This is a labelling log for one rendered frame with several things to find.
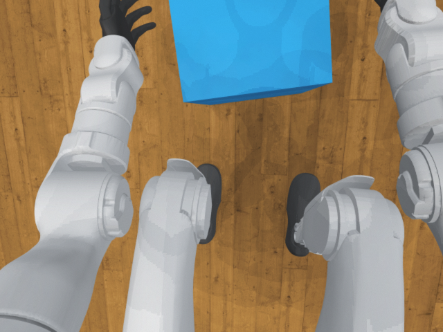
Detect robot right forearm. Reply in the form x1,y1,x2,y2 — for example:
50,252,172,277
374,0,443,150

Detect robot right upper arm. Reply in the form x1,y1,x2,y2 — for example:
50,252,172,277
396,142,443,256

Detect robot left hand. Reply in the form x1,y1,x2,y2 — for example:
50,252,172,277
99,0,156,51

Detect carton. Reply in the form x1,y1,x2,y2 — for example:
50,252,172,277
169,0,332,105

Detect robot left upper arm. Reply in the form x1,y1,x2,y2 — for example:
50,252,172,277
0,171,134,332

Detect robot right thigh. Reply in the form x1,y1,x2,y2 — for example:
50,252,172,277
313,187,404,332

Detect robot left forearm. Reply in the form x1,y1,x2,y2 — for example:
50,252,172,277
35,35,144,230

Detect right robot shin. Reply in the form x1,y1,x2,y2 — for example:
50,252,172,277
294,175,404,255

